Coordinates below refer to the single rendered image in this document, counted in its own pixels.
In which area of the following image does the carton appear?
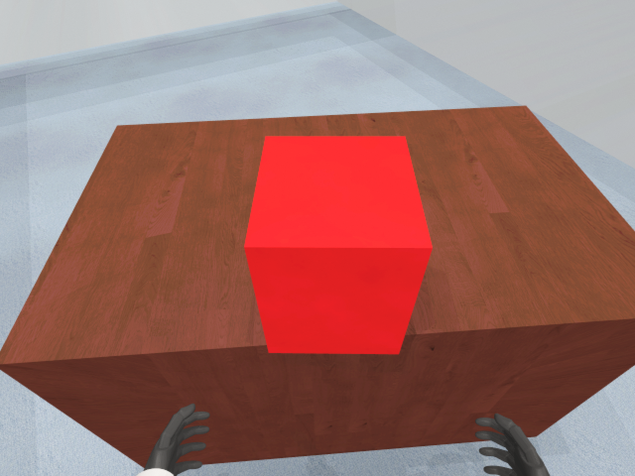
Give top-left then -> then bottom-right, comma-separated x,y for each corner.
244,136 -> 433,354

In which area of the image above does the robot right hand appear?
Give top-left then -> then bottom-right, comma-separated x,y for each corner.
475,414 -> 550,476

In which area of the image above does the pedestal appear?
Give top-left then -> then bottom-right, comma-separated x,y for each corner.
0,105 -> 635,468

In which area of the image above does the robot left hand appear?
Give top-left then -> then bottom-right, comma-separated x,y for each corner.
144,404 -> 210,476

